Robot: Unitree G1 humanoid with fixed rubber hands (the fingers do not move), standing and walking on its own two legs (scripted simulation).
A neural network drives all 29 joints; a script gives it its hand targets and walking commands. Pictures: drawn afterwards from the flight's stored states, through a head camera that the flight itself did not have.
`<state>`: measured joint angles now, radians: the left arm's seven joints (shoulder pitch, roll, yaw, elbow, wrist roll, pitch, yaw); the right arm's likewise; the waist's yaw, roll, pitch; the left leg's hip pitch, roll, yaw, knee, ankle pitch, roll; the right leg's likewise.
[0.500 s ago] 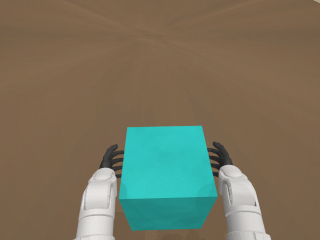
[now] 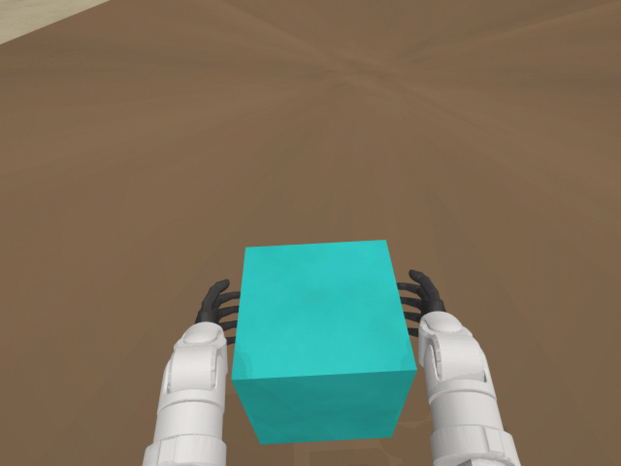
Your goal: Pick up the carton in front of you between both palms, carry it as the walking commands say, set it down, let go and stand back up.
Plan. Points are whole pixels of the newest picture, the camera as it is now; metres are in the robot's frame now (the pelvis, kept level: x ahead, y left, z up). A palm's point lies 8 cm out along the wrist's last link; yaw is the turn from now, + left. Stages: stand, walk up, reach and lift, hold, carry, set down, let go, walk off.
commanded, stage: set down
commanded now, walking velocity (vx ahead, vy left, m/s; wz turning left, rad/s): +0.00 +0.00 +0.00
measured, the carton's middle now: (321, 345) +0.32 +0.00 -0.05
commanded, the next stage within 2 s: none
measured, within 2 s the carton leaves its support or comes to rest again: neither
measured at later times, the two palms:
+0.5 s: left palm (248, 353) +0.37 +0.13 -0.15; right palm (414, 363) +0.34 -0.17 -0.16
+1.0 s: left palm (267, 361) +0.43 +0.11 -0.29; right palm (406, 371) +0.39 -0.19 -0.29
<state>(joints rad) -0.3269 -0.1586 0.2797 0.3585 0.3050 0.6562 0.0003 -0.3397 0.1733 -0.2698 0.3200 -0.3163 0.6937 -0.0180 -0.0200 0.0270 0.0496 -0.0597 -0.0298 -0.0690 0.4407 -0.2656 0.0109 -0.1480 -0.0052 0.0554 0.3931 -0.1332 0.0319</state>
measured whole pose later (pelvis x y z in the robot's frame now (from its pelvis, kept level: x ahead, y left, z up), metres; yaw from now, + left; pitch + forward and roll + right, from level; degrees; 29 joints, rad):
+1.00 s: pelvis -0.05 +0.00 -0.20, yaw +2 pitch +46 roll +0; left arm -0.96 -0.03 0.40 0.72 0.25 0.26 0.05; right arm -0.85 0.10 -0.55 0.53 -0.28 0.27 -0.03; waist -0.08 0.05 -0.18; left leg -1.74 -0.14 -0.09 1.47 -0.53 -0.02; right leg -1.81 0.05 0.11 1.39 -0.38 0.07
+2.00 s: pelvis -0.07 -0.01 -0.38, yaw +4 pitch +44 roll -2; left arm -1.52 0.25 0.08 1.04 0.00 0.24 0.15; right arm -1.31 -0.12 -0.55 0.76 -0.09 0.26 -0.06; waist -0.15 0.04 0.25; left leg -2.22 -0.21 -0.08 2.14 -0.68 -0.06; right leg -2.29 0.04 0.05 2.04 -0.52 0.08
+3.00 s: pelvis -0.08 -0.01 -0.40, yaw +3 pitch +37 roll -3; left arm -1.62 0.30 0.10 1.15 0.08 0.14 0.04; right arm -1.46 -0.25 -0.59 1.09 -0.12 0.10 0.02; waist -0.14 0.01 0.45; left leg -2.18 -0.14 -0.05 2.23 -0.68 -0.03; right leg -2.23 0.01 0.03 2.12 -0.53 0.08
